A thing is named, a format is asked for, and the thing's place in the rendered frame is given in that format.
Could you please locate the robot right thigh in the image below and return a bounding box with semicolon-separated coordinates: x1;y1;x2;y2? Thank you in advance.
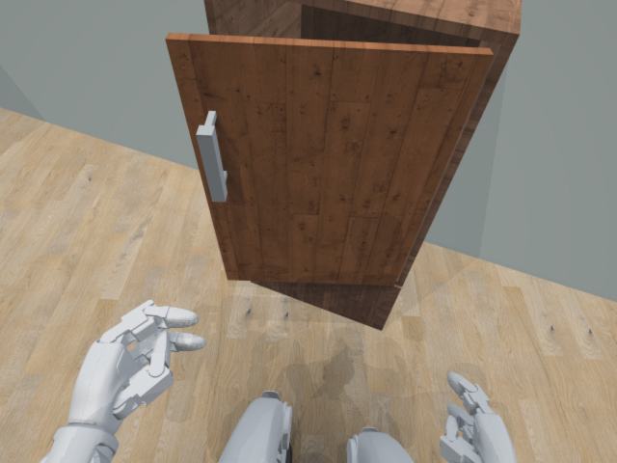
347;432;415;463

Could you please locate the robot left thigh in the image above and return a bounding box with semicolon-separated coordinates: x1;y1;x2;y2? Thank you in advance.
218;397;292;463

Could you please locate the right robot hand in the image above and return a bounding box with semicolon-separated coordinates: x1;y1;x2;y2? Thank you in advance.
441;371;518;463

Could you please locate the cupboard door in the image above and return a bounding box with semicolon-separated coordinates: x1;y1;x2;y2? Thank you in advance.
165;33;494;286

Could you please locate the handle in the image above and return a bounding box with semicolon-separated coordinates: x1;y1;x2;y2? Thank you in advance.
196;111;228;203

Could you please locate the robot left forearm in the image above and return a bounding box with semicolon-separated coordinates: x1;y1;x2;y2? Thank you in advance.
40;423;119;463

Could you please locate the robot thigh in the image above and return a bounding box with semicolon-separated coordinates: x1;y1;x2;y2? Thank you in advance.
347;432;415;463
218;397;292;463

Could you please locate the left robot hand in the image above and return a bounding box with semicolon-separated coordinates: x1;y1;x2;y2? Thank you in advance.
67;300;206;435

